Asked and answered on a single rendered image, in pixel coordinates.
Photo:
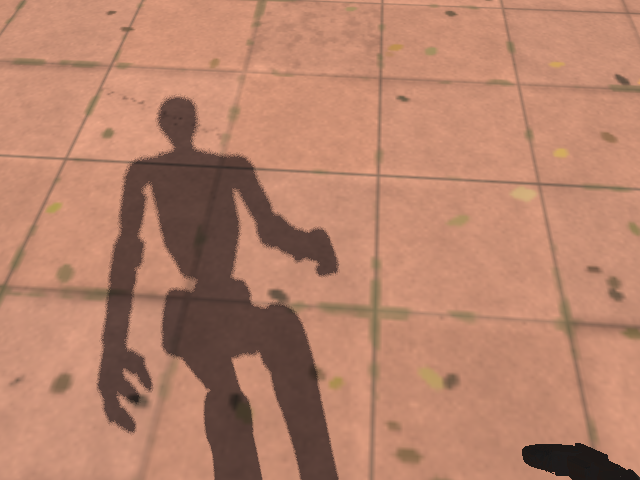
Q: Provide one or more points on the right robot hand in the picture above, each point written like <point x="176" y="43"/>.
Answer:
<point x="579" y="462"/>

